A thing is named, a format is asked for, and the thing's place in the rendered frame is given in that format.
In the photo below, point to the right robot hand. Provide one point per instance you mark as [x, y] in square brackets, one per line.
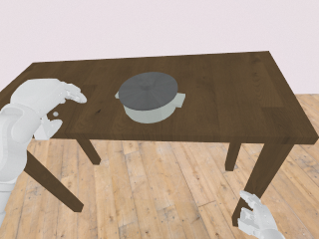
[252, 223]

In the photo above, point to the table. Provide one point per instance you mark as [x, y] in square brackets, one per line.
[234, 98]

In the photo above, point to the left robot hand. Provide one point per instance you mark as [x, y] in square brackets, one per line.
[41, 96]

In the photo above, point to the right robot forearm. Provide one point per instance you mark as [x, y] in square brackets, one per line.
[271, 234]

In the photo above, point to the pot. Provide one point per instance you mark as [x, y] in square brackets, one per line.
[155, 115]

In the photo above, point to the left robot forearm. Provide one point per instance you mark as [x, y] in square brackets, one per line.
[18, 123]

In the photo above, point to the lid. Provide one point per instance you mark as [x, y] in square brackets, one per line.
[132, 97]

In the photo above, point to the knob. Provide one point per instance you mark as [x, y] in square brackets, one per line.
[146, 83]

